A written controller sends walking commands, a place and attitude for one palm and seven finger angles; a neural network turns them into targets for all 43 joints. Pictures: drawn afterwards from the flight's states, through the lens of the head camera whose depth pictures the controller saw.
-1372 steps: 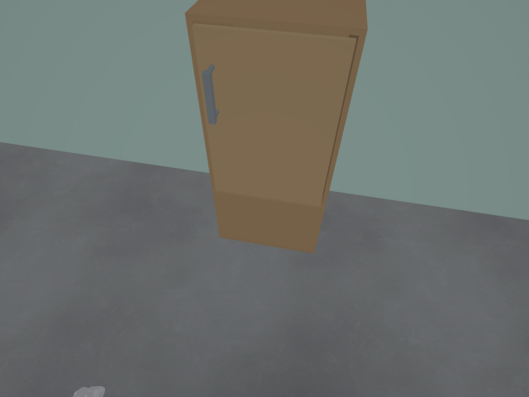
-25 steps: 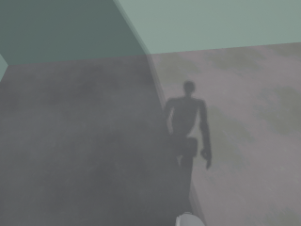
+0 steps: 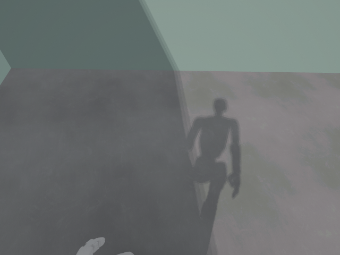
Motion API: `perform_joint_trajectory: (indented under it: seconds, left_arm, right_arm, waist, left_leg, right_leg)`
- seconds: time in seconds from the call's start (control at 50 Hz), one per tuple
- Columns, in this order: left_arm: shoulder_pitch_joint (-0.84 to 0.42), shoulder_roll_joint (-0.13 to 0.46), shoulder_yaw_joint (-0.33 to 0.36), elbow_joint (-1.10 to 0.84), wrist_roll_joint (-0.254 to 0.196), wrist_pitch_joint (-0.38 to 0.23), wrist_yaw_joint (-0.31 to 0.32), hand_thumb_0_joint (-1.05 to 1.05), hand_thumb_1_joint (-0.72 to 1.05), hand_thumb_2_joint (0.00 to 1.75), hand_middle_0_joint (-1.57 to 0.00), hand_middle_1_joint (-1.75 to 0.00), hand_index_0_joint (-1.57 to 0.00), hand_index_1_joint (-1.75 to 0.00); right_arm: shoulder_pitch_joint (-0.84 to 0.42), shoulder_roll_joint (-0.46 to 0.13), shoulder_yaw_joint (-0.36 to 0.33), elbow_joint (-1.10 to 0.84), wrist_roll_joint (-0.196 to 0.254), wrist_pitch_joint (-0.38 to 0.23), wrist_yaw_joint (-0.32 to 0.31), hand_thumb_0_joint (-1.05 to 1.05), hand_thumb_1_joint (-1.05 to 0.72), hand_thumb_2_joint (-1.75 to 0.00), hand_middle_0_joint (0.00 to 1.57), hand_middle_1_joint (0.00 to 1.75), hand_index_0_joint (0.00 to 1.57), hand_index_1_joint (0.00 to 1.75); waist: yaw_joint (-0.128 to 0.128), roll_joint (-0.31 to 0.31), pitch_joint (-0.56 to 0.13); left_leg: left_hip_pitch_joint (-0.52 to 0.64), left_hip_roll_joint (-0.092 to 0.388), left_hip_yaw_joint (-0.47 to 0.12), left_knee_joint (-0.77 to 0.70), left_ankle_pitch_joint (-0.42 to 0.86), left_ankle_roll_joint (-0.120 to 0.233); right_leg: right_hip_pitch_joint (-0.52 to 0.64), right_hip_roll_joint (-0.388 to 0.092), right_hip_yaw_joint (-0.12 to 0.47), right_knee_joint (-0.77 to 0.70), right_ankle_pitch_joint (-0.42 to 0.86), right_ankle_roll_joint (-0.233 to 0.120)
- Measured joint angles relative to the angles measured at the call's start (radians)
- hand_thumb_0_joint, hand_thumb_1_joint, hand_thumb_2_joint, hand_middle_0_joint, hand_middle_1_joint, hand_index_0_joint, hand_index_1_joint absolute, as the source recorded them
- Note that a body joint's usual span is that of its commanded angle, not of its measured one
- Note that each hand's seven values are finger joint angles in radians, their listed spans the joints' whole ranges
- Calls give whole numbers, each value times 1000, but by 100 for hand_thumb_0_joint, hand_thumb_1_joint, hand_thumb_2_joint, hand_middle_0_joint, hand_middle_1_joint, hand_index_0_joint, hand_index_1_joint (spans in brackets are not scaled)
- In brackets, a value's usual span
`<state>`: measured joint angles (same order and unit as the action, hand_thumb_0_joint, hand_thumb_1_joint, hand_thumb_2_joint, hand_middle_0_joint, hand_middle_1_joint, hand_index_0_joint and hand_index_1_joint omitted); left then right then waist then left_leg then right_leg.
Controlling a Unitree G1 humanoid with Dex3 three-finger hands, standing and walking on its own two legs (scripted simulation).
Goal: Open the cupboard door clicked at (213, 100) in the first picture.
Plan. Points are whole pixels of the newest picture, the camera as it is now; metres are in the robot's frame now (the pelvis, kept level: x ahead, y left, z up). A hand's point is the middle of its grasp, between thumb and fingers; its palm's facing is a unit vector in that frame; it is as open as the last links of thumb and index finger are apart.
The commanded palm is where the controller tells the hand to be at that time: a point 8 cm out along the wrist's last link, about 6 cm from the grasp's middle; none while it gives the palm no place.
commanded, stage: turn to face it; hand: left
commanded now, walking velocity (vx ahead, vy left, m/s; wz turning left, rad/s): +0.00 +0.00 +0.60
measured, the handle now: out of the picture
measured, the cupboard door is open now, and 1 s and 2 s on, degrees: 42 42 42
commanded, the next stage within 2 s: none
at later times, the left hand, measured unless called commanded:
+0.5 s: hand out of the picture +0.06 +0.18 -0.14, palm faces +0.29 -0.90 -0.31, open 7.4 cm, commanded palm none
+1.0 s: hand out of the picture -0.03 +0.17 -0.16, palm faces +0.61 -0.75 -0.26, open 7.4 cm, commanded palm none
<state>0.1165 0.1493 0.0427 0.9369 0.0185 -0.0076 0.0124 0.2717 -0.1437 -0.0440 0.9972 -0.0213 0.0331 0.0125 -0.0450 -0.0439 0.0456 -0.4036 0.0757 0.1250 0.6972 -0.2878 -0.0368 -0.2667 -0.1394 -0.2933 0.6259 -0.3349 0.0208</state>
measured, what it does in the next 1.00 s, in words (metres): steps on the spot, turning left: right foot, then left foot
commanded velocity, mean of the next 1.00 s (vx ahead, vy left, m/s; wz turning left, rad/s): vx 0.00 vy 0.00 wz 0.60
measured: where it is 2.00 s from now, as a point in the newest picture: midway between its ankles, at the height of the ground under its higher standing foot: outside the picture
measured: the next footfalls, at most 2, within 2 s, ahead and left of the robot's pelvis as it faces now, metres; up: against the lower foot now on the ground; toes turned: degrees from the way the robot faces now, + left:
right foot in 0.42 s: +0.11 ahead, -0.15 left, +0.00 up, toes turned +11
left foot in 0.80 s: +0.01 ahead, +0.07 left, +0.00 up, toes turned +36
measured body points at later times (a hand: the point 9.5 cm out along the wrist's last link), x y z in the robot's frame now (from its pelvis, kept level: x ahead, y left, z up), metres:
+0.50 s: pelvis +0.04 -0.05 +0.01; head +0.09 -0.06 +0.45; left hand +0.05 +0.23 -0.12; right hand +0.19 -0.29 -0.14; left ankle +0.01 +0.08 -0.67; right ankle +0.07 -0.16 -0.72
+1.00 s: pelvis +0.04 -0.05 +0.01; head +0.08 -0.01 +0.46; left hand -0.06 +0.21 -0.14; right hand +0.28 -0.19 -0.12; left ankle -0.02 +0.05 -0.72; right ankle +0.11 -0.18 -0.66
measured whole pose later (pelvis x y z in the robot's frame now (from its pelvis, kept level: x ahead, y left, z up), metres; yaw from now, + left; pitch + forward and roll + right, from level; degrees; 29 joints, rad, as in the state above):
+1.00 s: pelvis +0.04 -0.05 +0.01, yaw +36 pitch +1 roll +0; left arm 0.18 0.26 0.07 0.91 0.02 0.05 0.01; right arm 0.13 -0.21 -0.05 0.90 -0.02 0.03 0.00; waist 0.02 -0.03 0.09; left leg -0.29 -0.01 -0.01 0.54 -0.27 0.01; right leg -0.49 -0.09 -0.02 1.06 -0.45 0.09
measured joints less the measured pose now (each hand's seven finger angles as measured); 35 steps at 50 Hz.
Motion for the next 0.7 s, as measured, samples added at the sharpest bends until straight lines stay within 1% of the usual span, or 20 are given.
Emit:
perform_joint_trajectory:
  seconds: [0.02, 0.04, 0.06, 0.1, 0.12, 0.14, 0.18, 0.22, 0.26, 0.36, 0.4, 0.42, 0.44, 0.46, 0.48, 0.52, 0.56, 0.58, 0.62, 0.7]
  left_arm:
    - [11, 2, 3, -5, -3, 10, -2, -2, 93, 90, -21, -30, -21, -30]
    - [18, 13, 7, -6, -4, 23, -2, -2, 93, 90, -21, -30, -21, -30]
    - [21, 27, 14, -4, -1, 36, -1, -2, 92, 90, -21, -30, -21, -30]
    - [21, 51, 27, 7, 5, 50, 0, -1, 92, 90, -20, -30, -21, -30]
    - [21, 61, 31, 11, 6, 51, 0, -1, 92, 90, -20, -30, -20, -30]
    - [21, 70, 35, 12, 6, 50, -1, -1, 92, 90, -20, -30, -20, -30]
    - [26, 83, 38, 10, 3, 47, -1, 0, 92, 90, -20, -30, -20, -30]
    - [32, 94, 38, 5, 0, 47, 1, 0, 91, 90, -20, -30, -20, -30]
    - [36, 101, 37, -1, -3, 51, 2, 0, 91, 90, -20, -30, -20, -30]
    - [39, 102, 28, -24, -7, 51, 0, 0, 91, 90, -20, -30, -20, -30]
    - [47, 101, 23, -39, -7, 40, -1, 0, 91, 90, -20, -30, -20, -30]
    - [56, 103, 19, -49, -4, 30, 0, 0, 91, 90, -20, -30, -20, -30]
    - [57, 95, 16, -51, 1, 23, 3, 0, 91, 90, -20, -30, -20, -30]
    - [58, 85, 10, -52, 4, 20, 5, 0, 91, 90, -20, -30, -20, -30]
    - [64, 76, 5, -54, 5, 19, 8, 0, 91, 90, -20, -30, -20, -30]
    - [80, 61, -1, -53, 5, 20, 11, 0, 91, 90, -20, -30, -20, -30]
    - [95, 52, -7, -48, 5, 20, 12, 0, 91, 90, -20, -30, -20, -30]
    - [100, 49, -9, -45, 6, 19, 11, 0, 91, 90, -20, -30, -20, -30]
    - [109, 44, -13, -42, 7, 15, 8, 0, 91, 90, -20, -30, -20, -30]
    - [122, 40, -17, -39, 10, 7, 2, 0, 90, 90, -20, -30, -21, -30]
  right_arm:
    - [-5, -12, -5, -13, -4, -7, 0, 0, -92, -90, 20, 30, 20, 30]
    - [-20, -16, -8, -21, -9, -10, -2, 0, -92, -90, 20, 30, 20, 30]
    - [-32, -17, -9, -29, -13, -13, -6, 0, -92, -90, 20, 30, 20, 30]
    - [-44, -20, -9, -45, -13, -21, -17, 0, -92, -90, 20, 30, 20, 30]
    - [-48, -22, -8, -51, -12, -24, -21, 0, -92, -90, 20, 30, 20, 30]
    - [-52, -27, -7, -55, -10, -27, -25, 0, -91, -90, 20, 30, 20, 30]
    - [-59, -38, -5, -61, -7, -31, -29, 0, -91, -90, 20, 30, 20, 30]
    - [-66, -51, -6, -67, -5, -31, -28, 0, -91, -90, 20, 30, 20, 30]
    - [-72, -64, -9, -72, -5, -26, -25, 0, -91, -90, 20, 30, 20, 30]
    - [-85, -96, -24, -78, -8, 2, -14, 0, -90, -90, 20, 30, 20, 30]
    - [-88, -107, -31, -81, -4, 15, -11, 0, -90, -90, 20, 30, 20, 30]
    - [-86, -111, -34, -85, 0, 20, -8, 0, -90, -90, 20, 30, 20, 30]
    - [-93, -119, -41, -82, 3, 26, -6, 0, -90, -90, 20, 30, 20, 30]
    - [-100, -128, -46, -77, 3, 33, -4, 0, -90, -90, 20, 30, 20, 30]
    - [-106, -134, -50, -73, 3, 40, -2, 0, -90, -90, 20, 30, 20, 30]
    - [-119, -140, -54, -67, 1, 51, 6, 0, -91, -90, 20, 30, 20, 30]
    - [-130, -136, -52, -67, 2, 53, 12, 0, -91, -90, 20, 30, 20, 30]
    - [-135, -131, -50, -68, 3, 53, 14, 0, -91, -90, 20, 30, 20, 30]
    - [-145, -122, -45, -69, 6, 53, 18, 0, -91, -90, 20, 30, 20, 30]
    - [-176, -107, -32, -70, 10, 52, 21, 0, -91, -90, 20, 30, 20, 30]
  waist:
    - [0, 12, -12]
    - [-2, 7, -14]
    - [-2, 0, -15]
    - [3, -8, -17]
    - [8, -10, -15]
    - [15, -11, -12]
    - [27, -5, -6]
    - [35, 6, 1]
    - [37, 20, 5]
    - [32, 59, 16]
    - [33, 69, 16]
    - [36, 65, 10]
    - [40, 76, 16]
    - [40, 86, 24]
    - [42, 88, 29]
    - [43, 83, 34]
    - [38, 68, 37]
    - [37, 58, 39]
    - [38, 39, 44]
    - [57, 14, 60]
  left_leg:
    - [-7, -3, -16, -12, 2, 40]
    - [-28, -12, -24, 21, -17, 69]
    - [-39, -20, -28, 39, -33, 85]
    - [-39, -35, -42, 21, -32, 92]
    - [-29, -43, -48, -7, -17, 84]
    - [-15, -51, -53, -37, -1, 82]
    - [13, -63, -66, -97, 29, 85]
    - [38, -69, -82, -142, 52, 84]
    - [54, -73, -103, -169, 66, 77]
    - [55, -85, -167, -166, 70, 51]
    - [38, -95, -194, -135, 59, 35]
    - [18, -106, -201, -102, 42, 30]
    - [-9, -108, -208, -29, -44, 24]
    - [-44, -113, -205, 78, -120, 20]
    - [-77, -117, -192, 192, -163, 16]
    - [-124, -109, -156, 375, -160, 3]
    - [-135, -91, -126, 442, -140, -13]
    - [-127, -82, -114, 433, -138, -20]
    - [-95, -67, -94, 364, -144, -28]
    - [-12, -55, -63, 176, -168, -27]
  right_leg:
    - [-29, 1, 3, 67, -74, 17]
    - [-69, 8, 48, 157, -155, 25]
    - [-113, 23, 104, 262, -197, 30]
    - [-192, 51, 186, 439, -181, 40]
    - [-219, 60, 214, 494, -150, 46]
    - [-237, 65, 235, 524, -122, 52]
    - [-251, 72, 261, 519, -92, 63]
    - [-247, 77, 275, 471, -84, 70]
    - [-231, 83, 282, 405, -87, 72]
    - [-142, 108, 281, 173, -83, 58]
    - [-75, 119, 270, 26, -19, 47]
    - [-45, 113, 268, -52, 29, 28]
    - [-48, 113, 255, -42, 48, 4]
    - [-46, 109, 237, -24, 37, -15]
    - [-38, 99, 221, -21, 24, -28]
    - [-11, 82, 197, -45, 18, -37]
    - [13, 63, 172, -77, 27, -38]
    - [23, 53, 159, -90, 31, -39]
    - [39, 35, 132, -107, 34, -38]
    - [48, 5, 80, -94, 18, -32]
